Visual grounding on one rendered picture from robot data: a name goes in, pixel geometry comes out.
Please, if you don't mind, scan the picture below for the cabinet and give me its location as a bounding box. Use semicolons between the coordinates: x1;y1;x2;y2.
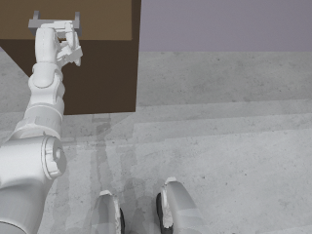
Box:
0;0;141;116

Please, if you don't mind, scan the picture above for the left robot shin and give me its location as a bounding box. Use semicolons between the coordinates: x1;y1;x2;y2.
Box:
94;190;121;234

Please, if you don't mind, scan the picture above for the robot left forearm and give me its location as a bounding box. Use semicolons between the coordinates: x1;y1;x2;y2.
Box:
0;61;65;181

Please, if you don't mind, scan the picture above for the robot left upper arm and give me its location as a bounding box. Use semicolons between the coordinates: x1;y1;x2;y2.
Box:
0;135;67;234

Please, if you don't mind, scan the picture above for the robot left hand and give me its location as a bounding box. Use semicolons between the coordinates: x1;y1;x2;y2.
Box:
35;20;83;70

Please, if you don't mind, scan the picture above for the handle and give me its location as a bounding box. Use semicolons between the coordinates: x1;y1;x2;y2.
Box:
28;11;82;37

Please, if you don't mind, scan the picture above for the robot right thigh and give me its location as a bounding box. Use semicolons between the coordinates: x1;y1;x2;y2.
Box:
160;180;212;234

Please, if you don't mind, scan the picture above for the drawer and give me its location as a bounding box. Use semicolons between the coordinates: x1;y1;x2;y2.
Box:
0;0;132;41

